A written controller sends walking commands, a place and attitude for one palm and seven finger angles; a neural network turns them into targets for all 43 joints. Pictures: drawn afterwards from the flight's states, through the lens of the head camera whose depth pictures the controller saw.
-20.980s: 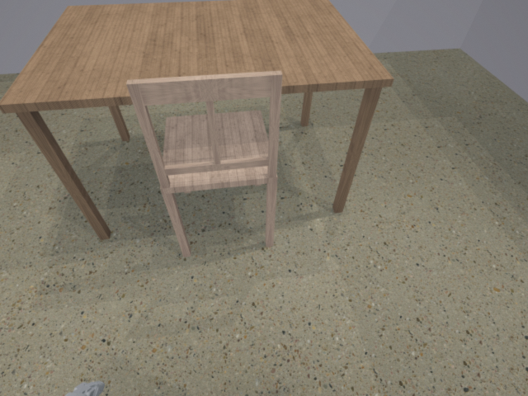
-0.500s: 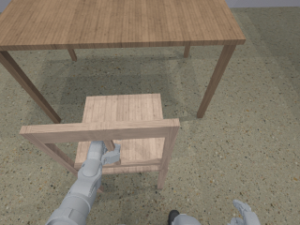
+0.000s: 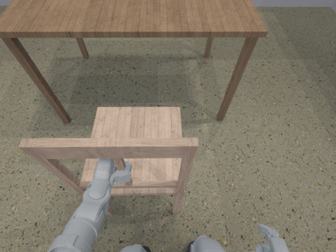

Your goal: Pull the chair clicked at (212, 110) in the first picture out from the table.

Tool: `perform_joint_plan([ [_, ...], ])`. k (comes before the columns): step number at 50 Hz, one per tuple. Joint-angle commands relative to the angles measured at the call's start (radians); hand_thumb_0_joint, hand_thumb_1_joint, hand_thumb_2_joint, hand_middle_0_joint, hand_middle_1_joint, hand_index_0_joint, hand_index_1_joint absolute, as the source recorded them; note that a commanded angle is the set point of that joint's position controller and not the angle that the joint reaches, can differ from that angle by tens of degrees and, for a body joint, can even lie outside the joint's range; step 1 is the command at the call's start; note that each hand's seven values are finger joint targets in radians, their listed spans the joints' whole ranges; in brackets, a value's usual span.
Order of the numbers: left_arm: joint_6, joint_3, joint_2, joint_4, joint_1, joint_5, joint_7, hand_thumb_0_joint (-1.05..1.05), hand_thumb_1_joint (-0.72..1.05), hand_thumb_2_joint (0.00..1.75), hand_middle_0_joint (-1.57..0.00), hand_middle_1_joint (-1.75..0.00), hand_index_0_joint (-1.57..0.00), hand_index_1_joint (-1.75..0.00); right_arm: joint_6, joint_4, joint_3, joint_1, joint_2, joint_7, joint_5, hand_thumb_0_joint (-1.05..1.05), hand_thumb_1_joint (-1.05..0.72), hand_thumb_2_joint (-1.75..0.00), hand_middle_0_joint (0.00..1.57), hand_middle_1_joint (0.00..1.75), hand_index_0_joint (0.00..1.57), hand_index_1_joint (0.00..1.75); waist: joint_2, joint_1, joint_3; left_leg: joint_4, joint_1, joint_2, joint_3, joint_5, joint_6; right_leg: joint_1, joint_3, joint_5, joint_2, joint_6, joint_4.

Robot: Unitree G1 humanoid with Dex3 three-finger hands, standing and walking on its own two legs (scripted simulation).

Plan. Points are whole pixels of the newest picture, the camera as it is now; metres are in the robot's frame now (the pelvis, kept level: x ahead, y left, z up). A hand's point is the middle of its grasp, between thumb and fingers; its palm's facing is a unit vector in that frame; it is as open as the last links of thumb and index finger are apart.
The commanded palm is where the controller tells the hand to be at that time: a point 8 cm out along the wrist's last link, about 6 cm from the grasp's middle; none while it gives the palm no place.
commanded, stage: step backward, pulling the chair out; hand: left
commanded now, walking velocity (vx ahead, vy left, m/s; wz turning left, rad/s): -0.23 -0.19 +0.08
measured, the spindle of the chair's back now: (123, 171) +0.34 +0.14 -0.12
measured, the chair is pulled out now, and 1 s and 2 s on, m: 0.48 0.60 0.60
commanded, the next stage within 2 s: stop walking, hand still on the chair in 0.08 s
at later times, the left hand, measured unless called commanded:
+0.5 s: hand (126, 210) +0.22 +0.11 -0.07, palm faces -0.02 -0.98 -0.18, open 5.4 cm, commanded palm +0.20 +0.16 -0.04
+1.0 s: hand (125, 215) +0.21 +0.11 -0.07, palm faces +0.01 -0.99 -0.17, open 5.4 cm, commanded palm +0.19 +0.16 -0.04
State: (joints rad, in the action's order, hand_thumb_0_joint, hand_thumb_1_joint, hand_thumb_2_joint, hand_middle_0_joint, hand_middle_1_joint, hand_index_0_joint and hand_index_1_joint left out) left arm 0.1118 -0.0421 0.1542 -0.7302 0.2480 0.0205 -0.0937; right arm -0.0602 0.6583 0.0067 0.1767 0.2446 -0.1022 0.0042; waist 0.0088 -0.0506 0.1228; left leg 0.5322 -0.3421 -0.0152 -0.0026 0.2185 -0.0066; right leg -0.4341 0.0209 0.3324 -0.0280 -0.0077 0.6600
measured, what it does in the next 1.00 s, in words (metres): steps on the spot: right foot, then left foot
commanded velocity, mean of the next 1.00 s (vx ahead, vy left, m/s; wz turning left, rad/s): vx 0.01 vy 0.02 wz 0.01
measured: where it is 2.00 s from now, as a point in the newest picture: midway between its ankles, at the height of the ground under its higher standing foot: outside the picture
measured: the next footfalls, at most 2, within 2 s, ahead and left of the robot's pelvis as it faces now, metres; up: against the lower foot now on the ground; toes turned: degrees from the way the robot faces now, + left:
right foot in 0.14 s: +0.02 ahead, -0.16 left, +0.00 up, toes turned -2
left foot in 0.34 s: +0.00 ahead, +0.11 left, +0.00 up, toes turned +0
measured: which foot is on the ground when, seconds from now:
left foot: down 0.00-0.20, up 0.22-0.32, down 0.34-1.00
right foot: up 0.00-0.12, down 0.14-1.00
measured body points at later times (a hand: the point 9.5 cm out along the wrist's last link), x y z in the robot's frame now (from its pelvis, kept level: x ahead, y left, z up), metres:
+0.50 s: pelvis -0.06 -0.02 +0.00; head -0.02 -0.02 +0.45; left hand +0.22 +0.16 -0.05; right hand +0.05 -0.27 -0.12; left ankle -0.04 +0.11 -0.73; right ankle -0.02 -0.16 -0.73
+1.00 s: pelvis -0.03 -0.03 +0.01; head -0.01 -0.03 +0.46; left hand +0.20 +0.16 -0.05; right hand +0.12 -0.27 -0.09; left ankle -0.04 +0.11 -0.73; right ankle -0.02 -0.16 -0.73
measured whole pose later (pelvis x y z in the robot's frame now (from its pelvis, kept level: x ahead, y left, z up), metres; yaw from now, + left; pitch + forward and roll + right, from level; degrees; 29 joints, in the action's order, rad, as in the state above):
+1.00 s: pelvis -0.03 -0.03 +0.01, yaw +0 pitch -1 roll +0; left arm 0.06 -0.06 0.15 -0.58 -0.04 0.03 -0.08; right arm 0.02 0.67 0.03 0.17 0.23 -0.11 0.03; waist 0.01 -0.01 0.05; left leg 0.43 -0.17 -0.02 -0.02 0.24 0.02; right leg -0.20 0.02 0.21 -0.03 -0.01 0.43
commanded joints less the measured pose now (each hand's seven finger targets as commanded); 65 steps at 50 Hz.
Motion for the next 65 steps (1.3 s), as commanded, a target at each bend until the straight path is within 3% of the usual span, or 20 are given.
perform_joint_plan([
  [1, 0.057, 0.016, 0.087, 0.201, 0.234, -0.005, 0.003, 0.0, 0.9, 0.9, -0.5, -1.45, -0.5, -1.45, 0.044, -0.089, -0.042, 0.003, 0.102, 0.014, -0.003, 0.0, -0.9, -0.9, 0.2, 0.3, 0.2, 0.3, 0.172, 0.035, -0.373, -0.095, 0.319, -0.327, -0.274, -0.638, -0.153, 0.042, -0.025, 0.162, 0.012, 0.015, 0.04],
  [3, 0.058, 0.001, 0.079, 0.164, 0.246, -0.017, 0.011, 0.0, 0.9, 0.9, -0.5, -1.45, -0.5, -1.45, 0.06, -0.068, -0.049, 0.038, 0.124, 0.021, -0.006, 0.0, -0.9, -0.9, 0.2, 0.3, 0.2, 0.3, 0.208, 0.023, -0.377, -0.051, 0.386, -0.288, -0.24, -0.673, -0.117, 0.098, -0.021, 0.013, 0.018, 0.013, -0.158],
  [6, 0.064, 0.015, 0.125, 0.119, 0.253, -0.026, 0.028, 0.0, 0.9, 0.9, -0.5, -1.45, -0.5, -1.45, 0.06, -0.075, -0.043, 0.022, 0.129, 0.011, 0.006, 0.0, -0.9, -0.9, 0.2, 0.3, 0.2, 0.3, 0.185, 0.024, -0.332, -0.049, 0.2, -0.221, -0.181, -0.354, -0.071, 0.251, -0.031, -0.188, -0.004, 0.023, -0.311],
  [8, 0.067, 0.02, 0.148, 0.121, 0.279, -0.019, 0.027, 0.0, 0.9, 0.9, -0.5, -1.45, -0.5, -1.45, 0.062, -0.1, -0.027, -0.018, 0.093, 0.005, 0.022, 0.0, -0.9, -0.9, 0.2, 0.3, 0.2, 0.3, 0.082, 0.021, -0.313, -0.022, 0.083, -0.141, -0.082, -0.112, -0.012, 0.278, -0.099, -0.31, -0.113, 0.053, -0.306],
  [9, 0.059, 0.049, 0.195, 0.092, 0.277, -0.014, 0.021, 0.0, 0.9, 0.9, -0.5, -1.45, -0.5, -1.45, 0.058, -0.093, -0.044, 0.007, 0.11, -0.003, 0.036, 0.0, -0.9, -0.9, 0.2, 0.3, 0.2, 0.3, -0.099, 0.021, -0.343, 0.062, 0.057, -0.078, -0.028, 0.061, 0.021, 0.241, -0.16, -0.155, -0.186, 0.088, -0.333],
  [10, 0.066, 0.091, 0.256, 0.253, 0.32, -0.002, 0.009, 0.0, 0.9, 0.9, -0.5, -1.45, -0.5, -1.45, 0.056, -0.109, -0.052, 0.003, 0.115, -0.008, 0.049, 0.0, -0.9, -0.9, 0.2, 0.3, 0.2, 0.3, -0.202, 0.035, -0.362, 0.188, 0.113, -0.019, -0.012, 0.18, 0.032, 0.162, -0.243, -0.005, -0.271, 0.13, -0.403],
  [11, 0.055, 0.111, 0.271, 0.247, 0.292, 0.0, -0.002, 0.0, 0.9, 0.9, -0.5, -1.45, -0.5, -1.45, 0.061, -0.098, -0.047, -0.004, 0.121, -0.019, 0.051, 0.0, -0.9, -0.9, 0.2, 0.3, 0.2, 0.3, -0.163, 0.043, -0.362, 0.266, 0.135, -0.005, -0.03, 0.191, 0.029, 0.129, -0.248, 0.021, -0.3, 0.171, -0.404],
  [12, 0.035, 0.094, 0.234, 0.247, 0.267, -0.001, -0.005, 0.0, 0.9, 0.9, -0.5, -1.45, -0.5, -1.45, 0.068, -0.1, -0.025, -0.025, 0.103, -0.016, 0.042, 0.0, -0.9, -0.9, 0.2, 0.3, 0.2, 0.3, -0.094, 0.036, -0.347, 0.265, 0.122, -0.003, -0.049, 0.186, 0.023, 0.135, -0.217, -0.029, -0.293, 0.169, -0.368],
  [15, 0.009, 0.104, 0.208, 0.257, 0.229, 0.003, -0.011, 0.0, 0.9, 0.9, -0.5, -1.45, -0.5, -1.45, 0.099, -0.1, -0.014, -0.027, 0.088, -0.014, 0.034, 0.0, -0.9, -0.9, 0.2, 0.3, 0.2, 0.3, -0.125, 0.023, -0.329, -0.03, 0.145, -0.026, -0.057, 0.085, -0.002, 0.238, -0.137, -0.071, -0.214, 0.085, -0.278],
  [17, 0.009, 0.091, 0.185, 0.301, 0.212, -0.004, -0.01, 0.0, 0.9, 0.9, -0.5, -1.45, -0.5, -1.45, 0.108, -0.103, -0.027, -0.024, 0.114, -0.017, 0.027, 0.0, -0.9, -0.9, 0.2, 0.3, 0.2, 0.3, -0.005, 0.042, -0.31, -0.138, 0.164, -0.086, -0.106, -0.036, -0.032, 0.265, -0.099, -0.052, -0.112, 0.032, -0.23],
  [20, 0.015, 0.032, 0.118, 0.303, 0.23, -0.015, -0.001, 0.0, 0.9, 0.9, -0.5, -1.45, -0.5, -1.45, 0.101, -0.115, -0.008, -0.046, 0.086, -0.01, 0.025, 0.0, -0.9, -0.9, 0.2, 0.3, 0.2, 0.3, 0.137, 0.036, -0.248, -0.222, 0.073, -0.105, -0.163, 0.227, -0.058, 0.238, -0.05, 0.165, -0.05, 0.011, -0.219],
  [24, 0.023, 0.029, 0.109, 0.307, 0.166, -0.01, 0.004, 0.0, 0.9, 0.9, -0.5, -1.45, -0.5, -1.45, 0.116, -0.109, -0.012, -0.029, 0.086, -0.008, 0.026, 0.0, -0.9, -0.9, 0.2, 0.3, 0.2, 0.3, 0.022, 0.039, -0.312, -0.163, 0.161, -0.09, -0.117, -0.021, -0.045, 0.307, -0.06, -0.063, -0.065, 0.018, -0.255],
  [26, 0.023, 0.027, 0.12, 0.308, 0.13, -0.015, 0.006, 0.0, 0.9, 0.9, -0.5, -1.45, -0.5, -1.45, 0.128, -0.103, -0.011, -0.034, 0.091, -0.009, 0.025, 0.0, -0.9, -0.9, 0.2, 0.3, 0.2, 0.3, 0.078, 0.04, -0.28, -0.201, 0.166, -0.094, -0.121, 0.028, -0.04, 0.265, -0.047, -0.007, -0.06, 0.012, -0.275],
  [28, 0.027, 0.029, 0.12, 0.307, 0.118, -0.017, 0.001, 0.0, 0.9, 0.9, -0.5, -1.45, -0.5, -1.45, 0.13, -0.097, -0.01, -0.026, 0.09, -0.008, 0.026, 0.0, -0.9, -0.9, 0.2, 0.3, 0.2, 0.3, 0.051, 0.043, -0.244, -0.204, 0.149, -0.092, -0.115, 0.059, -0.04, 0.25, -0.059, -0.007, -0.056, 0.018, -0.288],
  [40, 0.027, 0.031, 0.123, 0.374, -0.024, -0.013, 0.001, 0.0, 0.9, 0.9, -0.5, -1.45, -0.5, -1.45, 0.141, -0.097, -0.012, -0.042, 0.086, -0.009, 0.018, 0.0, -0.9, -0.9, 0.2, 0.3, 0.2, 0.3, 0.011, 0.039, -0.32, -0.123, 0.258, -0.091, -0.067, -0.264, -0.016, 0.312, -0.071, -0.373, -0.096, 0.032, -0.267],
  [50, 0.012, 0.028, 0.122, 0.408, -0.073, -0.004, 0.001, 0.0, 0.9, 0.9, -0.5, -1.45, -0.5, -1.45, 0.108, -0.12, -0.01, -0.057, 0.084, -0.016, 0.023, 0.0, -0.9, -0.9, 0.2, 0.3, 0.2, 0.3, 0.024, 0.036, -0.316, -0.126, 0.262, -0.09, -0.062, -0.294, -0.012, 0.327, -0.06, -0.429, -0.102, 0.036, -0.272],
  [59, 0.007, 0.042, 0.14, 0.415, -0.09, -0.002, -0.005, 0.0, 0.9, 0.9, -0.5, -1.45, -0.5, -1.45, 0.09, -0.13, -0.007, -0.062, 0.086, -0.019, 0.024, 0.0, -0.9, -0.9, 0.2, 0.3, 0.2, 0.3, 0.021, 0.044, -0.284, -0.15, 0.246, -0.09, -0.074, -0.229, -0.016, 0.3, -0.057, -0.31, -0.095, 0.034, -0.302],
  [60, -0.055, -0.018, 0.064, 0.309, -0.198, 0.029, 0.026, 0.0, 0.78, 0.84, -0.5, -1.45, -0.5, -1.45, 0.096, -0.125, -0.029, -0.04, 0.132, 0.018, 0.056, 0.0, -0.9, -0.9, 0.2, 0.3, 0.2, 0.3, -0.076, -0.03, -0.243, -0.117, 0.122, -0.046, -0.019, -0.092, -0.011, 0.202, 0.028, -0.224, -0.049, 0.024, -0.227],
  [63, -0.064, 0.058, 0.155, 0.472, -0.164, 0.046, 0.051, 0.0, 0.42, 0.67, -0.5, -1.45, -0.5, -1.45, 0.118, -0.173, -0.037, -0.062, 0.131, 0.046, 0.057, 0.0, -0.9, -0.9, 0.2, 0.3, 0.2, 0.3, -0.012, 0.007, -0.301, -0.057, 0.034, -0.021, -0.015, 0.016, -0.022, 0.165, 0.021, -0.128, -0.038, 0.026, -0.176],
  [65, -0.071, 0.049, 0.146, 0.548, -0.165, 0.046, 0.058, 0.0, 0.17, 0.55, -0.5, -1.45, -0.5, -1.45, 0.142, -0.187, -0.035, -0.055, 0.127, 0.05, 0.051, 0.0, -0.9, -0.9, 0.2, 0.3, 0.2, 0.3, 0.021, 0.004, -0.333, -0.014, 0.01, -0.015, -0.017, -0.006, -0.021, 0.137, 0.021, -0.142, -0.03, 0.03, -0.135],
])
